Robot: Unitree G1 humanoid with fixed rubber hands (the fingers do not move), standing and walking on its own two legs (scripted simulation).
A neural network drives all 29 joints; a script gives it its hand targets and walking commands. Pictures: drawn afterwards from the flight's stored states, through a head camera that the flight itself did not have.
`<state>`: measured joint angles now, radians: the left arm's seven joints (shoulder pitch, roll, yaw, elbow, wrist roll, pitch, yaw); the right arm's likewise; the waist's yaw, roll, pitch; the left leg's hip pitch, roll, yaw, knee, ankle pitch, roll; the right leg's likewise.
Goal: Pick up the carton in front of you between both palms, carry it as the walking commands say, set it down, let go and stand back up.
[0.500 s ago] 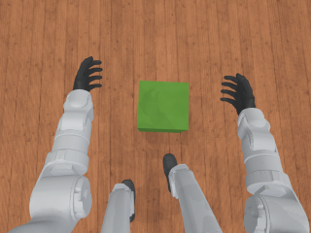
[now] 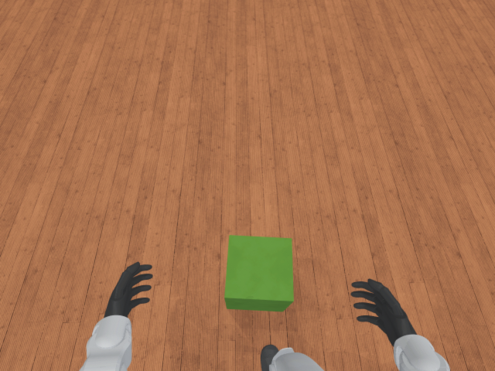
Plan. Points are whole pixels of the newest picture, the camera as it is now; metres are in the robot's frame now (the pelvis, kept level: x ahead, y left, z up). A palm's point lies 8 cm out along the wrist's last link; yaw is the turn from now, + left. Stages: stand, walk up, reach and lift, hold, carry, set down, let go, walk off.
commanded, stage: let go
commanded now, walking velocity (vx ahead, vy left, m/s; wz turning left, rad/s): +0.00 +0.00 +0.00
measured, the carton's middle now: (257, 275) +0.41 -0.08 -0.63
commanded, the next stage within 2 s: stand in 0.68 s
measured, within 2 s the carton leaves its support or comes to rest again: neither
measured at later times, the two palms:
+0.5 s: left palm out of the picture +0.18 +0.27 -0.05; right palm (376, 324) +0.18 -0.20 -0.05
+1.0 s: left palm out of the picture +0.12 +0.30 -0.07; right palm (412, 353) +0.14 -0.26 -0.10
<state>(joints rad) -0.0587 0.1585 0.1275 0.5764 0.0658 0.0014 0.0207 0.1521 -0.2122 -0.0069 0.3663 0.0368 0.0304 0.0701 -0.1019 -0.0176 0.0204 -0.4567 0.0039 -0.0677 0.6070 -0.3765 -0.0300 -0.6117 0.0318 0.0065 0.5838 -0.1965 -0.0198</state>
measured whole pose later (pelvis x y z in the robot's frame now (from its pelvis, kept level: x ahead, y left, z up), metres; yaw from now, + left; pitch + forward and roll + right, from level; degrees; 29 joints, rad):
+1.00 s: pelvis +0.02 +0.01 +0.01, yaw +0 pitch -1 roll +0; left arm 0.22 0.27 0.08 0.75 0.03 -0.01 0.03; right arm 0.26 -0.31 -0.06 0.66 -0.02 0.00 0.00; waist 0.01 0.07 0.02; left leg -0.11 0.00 -0.07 0.53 -0.40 -0.02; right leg -0.29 0.02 0.01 0.57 -0.26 -0.01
